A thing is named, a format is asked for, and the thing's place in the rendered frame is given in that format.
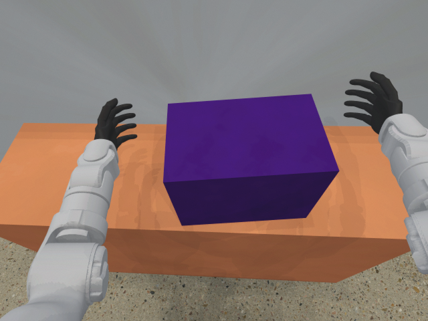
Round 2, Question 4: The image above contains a carton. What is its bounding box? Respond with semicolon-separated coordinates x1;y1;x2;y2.
163;94;339;226

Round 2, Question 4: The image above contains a robot right forearm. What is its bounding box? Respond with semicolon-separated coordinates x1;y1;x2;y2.
378;114;428;216

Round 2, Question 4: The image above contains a left robot hand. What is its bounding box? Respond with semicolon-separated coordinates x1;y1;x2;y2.
94;98;137;150

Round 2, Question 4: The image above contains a robot left forearm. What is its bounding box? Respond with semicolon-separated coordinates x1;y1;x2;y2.
27;139;120;300

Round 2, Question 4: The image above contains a right robot hand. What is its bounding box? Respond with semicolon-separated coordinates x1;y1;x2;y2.
344;72;403;134

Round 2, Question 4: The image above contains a robot right upper arm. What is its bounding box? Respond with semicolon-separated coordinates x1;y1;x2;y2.
404;210;428;274

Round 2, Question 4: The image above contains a robot left upper arm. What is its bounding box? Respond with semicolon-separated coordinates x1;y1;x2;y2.
0;243;109;321

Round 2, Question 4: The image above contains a pedestal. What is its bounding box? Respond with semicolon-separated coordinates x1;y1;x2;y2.
0;123;410;283

